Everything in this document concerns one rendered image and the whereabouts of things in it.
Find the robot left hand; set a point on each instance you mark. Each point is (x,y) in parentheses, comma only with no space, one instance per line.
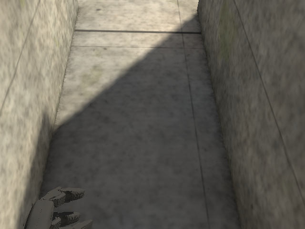
(43,216)

